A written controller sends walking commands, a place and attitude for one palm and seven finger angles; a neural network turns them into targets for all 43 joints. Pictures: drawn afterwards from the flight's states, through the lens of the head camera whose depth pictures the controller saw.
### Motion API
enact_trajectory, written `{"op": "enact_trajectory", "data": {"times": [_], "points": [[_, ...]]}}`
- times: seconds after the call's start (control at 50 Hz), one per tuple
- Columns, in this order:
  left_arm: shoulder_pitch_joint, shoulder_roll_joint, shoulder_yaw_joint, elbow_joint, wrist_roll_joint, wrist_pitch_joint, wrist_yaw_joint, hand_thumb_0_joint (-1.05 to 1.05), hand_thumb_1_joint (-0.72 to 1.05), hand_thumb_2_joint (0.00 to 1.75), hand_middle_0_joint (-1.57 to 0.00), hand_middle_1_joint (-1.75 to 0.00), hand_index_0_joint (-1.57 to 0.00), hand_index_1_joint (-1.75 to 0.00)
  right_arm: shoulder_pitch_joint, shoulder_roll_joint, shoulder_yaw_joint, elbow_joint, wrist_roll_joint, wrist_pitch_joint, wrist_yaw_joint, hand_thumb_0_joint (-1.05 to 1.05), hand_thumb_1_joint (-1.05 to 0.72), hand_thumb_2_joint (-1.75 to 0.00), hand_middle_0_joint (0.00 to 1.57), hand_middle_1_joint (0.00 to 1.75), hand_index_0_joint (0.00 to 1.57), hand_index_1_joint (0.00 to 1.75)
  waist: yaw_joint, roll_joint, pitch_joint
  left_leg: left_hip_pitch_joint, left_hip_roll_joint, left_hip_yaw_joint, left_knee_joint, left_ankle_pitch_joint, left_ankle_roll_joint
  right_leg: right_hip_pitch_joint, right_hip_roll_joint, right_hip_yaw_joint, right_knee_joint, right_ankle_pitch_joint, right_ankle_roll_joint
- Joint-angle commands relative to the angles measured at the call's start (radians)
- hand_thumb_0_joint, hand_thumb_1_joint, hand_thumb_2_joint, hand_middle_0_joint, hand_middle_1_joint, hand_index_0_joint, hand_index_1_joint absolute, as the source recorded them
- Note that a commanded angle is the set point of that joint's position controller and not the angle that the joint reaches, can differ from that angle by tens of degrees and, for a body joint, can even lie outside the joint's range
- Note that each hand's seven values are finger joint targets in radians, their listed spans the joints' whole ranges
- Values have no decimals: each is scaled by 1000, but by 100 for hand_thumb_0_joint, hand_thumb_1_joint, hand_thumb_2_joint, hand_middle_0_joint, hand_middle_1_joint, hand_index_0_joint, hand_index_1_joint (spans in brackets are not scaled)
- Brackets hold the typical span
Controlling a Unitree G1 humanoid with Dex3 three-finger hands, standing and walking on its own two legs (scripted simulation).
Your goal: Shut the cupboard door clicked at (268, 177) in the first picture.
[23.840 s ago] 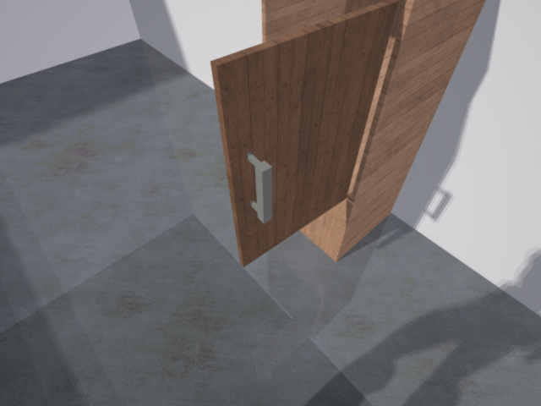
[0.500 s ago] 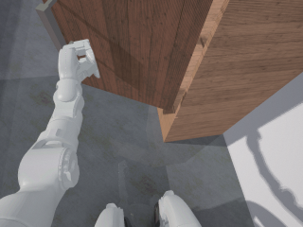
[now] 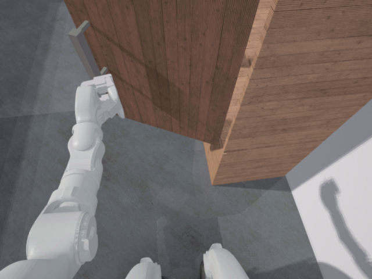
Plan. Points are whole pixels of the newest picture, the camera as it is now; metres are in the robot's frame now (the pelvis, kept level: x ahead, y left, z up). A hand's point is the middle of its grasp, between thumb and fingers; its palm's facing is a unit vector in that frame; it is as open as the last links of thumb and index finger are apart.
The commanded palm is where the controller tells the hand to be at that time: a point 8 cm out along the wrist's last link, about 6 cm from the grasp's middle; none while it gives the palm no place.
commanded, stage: draw the hand back to the body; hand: left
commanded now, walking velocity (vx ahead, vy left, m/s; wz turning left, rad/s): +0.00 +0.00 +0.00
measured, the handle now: (92, 55) +0.66 +0.20 +0.04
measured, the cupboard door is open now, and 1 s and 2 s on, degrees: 63 63 63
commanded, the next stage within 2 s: step back with the hand held close in 1.40 s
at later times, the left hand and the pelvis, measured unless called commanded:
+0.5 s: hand (46, 157) +0.32 +0.19 +0.14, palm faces +0.15 -0.97 -0.21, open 3.1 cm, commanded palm +0.28 +0.25 +0.16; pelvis +0.02 +0.00 +0.06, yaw +2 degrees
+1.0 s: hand out of the picture +0.22 +0.28 +0.22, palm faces +0.47 -0.78 -0.41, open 5.9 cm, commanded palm +0.16 +0.31 +0.24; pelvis +0.03 +0.01 +0.07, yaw +3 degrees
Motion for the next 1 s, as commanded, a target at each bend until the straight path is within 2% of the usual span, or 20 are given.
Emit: {"op": "enact_trajectory", "data": {"times": [0.0, 0.02, 0.06, 0.14, 0.22, 0.26, 0.3, 0.32, 0.34, 0.4, 0.44, 0.52, 0.54, 0.58, 0.64, 0.68, 0.72, 0.82, 0.9, 0.98], "points": [[-188, 190, 24, -398, -66, -18, -33, 0, 90, 90, -130, -150, -130, -150, 79, -160, -67, -127, 35, -28, -25, 0, -90, -90, 20, 30, 20, 30, 51, -109, -475, 198, -40, -29, -203, 347, 12, 590, 23, 42, -186, 456, 15], [-172, 174, 6, -425, -75, -8, -39, 0, 90, 90, -130, -150, -130, -150, 66, -156, -64, -125, 38, -31, -32, 0, -90, -90, 20, 30, 20, 30, 49, -117, -435, 203, -42, -27, -222, 320, 13, 604, 20, 46, -210, 436, 17], [-142, 155, -25, -510, -85, -8, -51, 0, 90, 90, -130, -150, -130, -150, 37, -150, -60, -125, 45, -45, -44, 0, -90, -90, 20, 30, 20, 30, 51, -56, -387, 265, -39, -31, -260, 310, 11, 585, 20, 36, -234, 397, 12], [-35, 131, -67, -572, -102, 12, -86, 0, 90, 90, -130, -150, -130, -150, -12, -147, -55, -120, 56, -72, -59, 0, -90, -90, 20, 30, 20, 30, 57, -9, -271, 331, -38, -34, -311, 264, 10, 563, 15, 27, -290, 312, 7], [120, 112, -82, -661, -136, 56, -127, 0, 90, 90, -127, -147, -127, -147, -76, -141, -48, -140, 65, -96, -66, 0, -90, -90, 20, 30, 20, 30, 91, -6, -251, 402, -35, -43, -359, 294, 8, 600, 11, 16, -316, 323, 3], [193, 147, -47, -705, -155, 81, -138, 0, 90, 90, -122, -141, -122, -141, -103, -144, -44, -149, 69, -106, -71, 0, -90, -90, 20, 30, 20, 30, 107, -26, -231, 414, -34, -48, -380, 305, 7, 634, 6, 15, -330, 334, 4], [243, 143, -47, -777, -166, 106, -148, 0, 90, 90, -116, -135, -116, -135, -136, -140, -38, -166, 72, -116, -75, 0, -90, -90, 20, 30, 20, 30, 119, -38, -215, 437, -35, -51, -400, 323, 7, 657, 3, 10, -340, 349, 4], [281, 196, -96, -845, -51, 145, -55, 0, 90, 90, -113, -132, -113, -132, -193, -115, -43, -176, 69, -90, -95, 0, -90, -90, 20, 30, 20, 30, 137, -50, -215, 483, -37, -38, -448, 321, 9, 708, -22, 53, -399, 293, 4], [304, 165, -106, -882, -46, 179, -6, 0, 90, 90, -111, -129, -111, -129, -204, -109, -37, -186, 67, -83, -109, 0, -90, -90, 20, 30, 20, 30, 125, -67, -162, 494, -35, -42, -472, 312, 11, 709, -24, 46, -431, 275, 6], [371, 179, -96, -964, -13, 245, 73, 0, 90, 90, -102, -120, -102, -120, -237, -108, -22, -173, 61, -70, -130, 0, -90, -90, 20, 30, 20, 30, 132, -47, -105, 565, -26, -47, -530, 332, 12, 757, -25, 36, -482, 291, 6], [418, 190, -88, -1027, -3, 273, 96, 0, 90, 90, -97, -114, -97, -114, -250, -104, -15, -170, 57, -71, -140, 0, -90, -90, 20, 30, 20, 30, 138, -35, -105, 617, -25, -46, -560, 383, 14, 810, -25, 29, -510, 335, 4], [495, 162, -100, -1117, 10, 311, 120, 0, 90, 90, -86, -102, -86, -102, -275, -91, 3, -165, 46, -85, -140, 0, -90, -90, 20, 30, 20, 30, 144, 15, -40, 704, -20, -53, -624, 440, 4, 838, -17, 12, -560, 360, 1], [527, 167, -100, -1140, 11, 318, 121, 0, 90, 90, -83, -99, -83, -99, -274, -95, 3, -162, 43, -89, -139, 0, -90, -90, 20, 30, 20, 30, 145, -16, -34, 717, -17, -59, -637, 452, 4, 851, -14, 8, -575, 360, 2], [577, 162, -93, -1204, 14, 327, 126, 0, 90, 90, -78, -93, -78, -93, -283, -89, 7, -163, 36, -100, -134, 0, -90, -90, 20, 30, 20, 30, 149, 25, -26, 752, -15, -58, -653, 497, -1, 871, -15, 4, -586, 390, 2], [715, 185, -49, -1241, 16, 345, 130, 0, 90, 90, -69, -84, -69, -84, -284, -93, 8, -159, 26, -106, -124, 0, -90, -90, 20, 30, 20, 30, 165, 9, 0, 760, -14, -63, -665, 556, -8, 906, -13, 0, -605, 423, 1], [736, 184, -35, -1302, 17, 346, 130, 0, 90, 90, -64, -78, -64, -78, -295, -86, 8, -165, 25, -107, -119, 0, -90, -90, 20, 30, 20, 30, 165, 10, 7, 767, -13, -64, -672, 564, -11, 915, -15, -2, -608, 428, 3], [796, 218, 21, -1334, 15, 350, 136, 0, 90, 90, -58, -72, -58, -72, -296, -85, 5, -165, 21, -108, -117, 0, -90, -90, 20, 30, 20, 30, 175, -10, -8, 771, -15, -62, -671, 572, -10, 933, -13, -2, -610, 440, 4], [919, 252, 92, -1455, 15, 343, 144, 0, 90, 90, -45, -57, -45, -57, -306, -78, -1, -165, 20, -122, -110, 0, -90, -90, 20, 30, 20, 30, 187, 28, -13, 775, -13, -63, -663, 638, -17, 952, -17, -2, -607, 466, 8], [1014, 278, 148, -1518, 15, 335, 154, 0, 90, 90, -34, -45, -34, -45, -305, -79, -9, -155, 20, -142, -108, 0, -90, -90, 20, 30, 20, 30, 193, 36, 17, 769, -9, -62, -663, 636, -18, 935, -17, -5, -612, 447, 12], [1107, 310, 220, -1533, 7, 320, 161, 0, 90, 90, -23, -33, -23, -33, -307, -80, -18, -145, 23, -158, -110, 0, -90, -90, 20, 30, 20, 30, 201, 7, 64, 735, -10, -57, -674, 535, -11, 913, -18, -3, -625, 377, 15]]}}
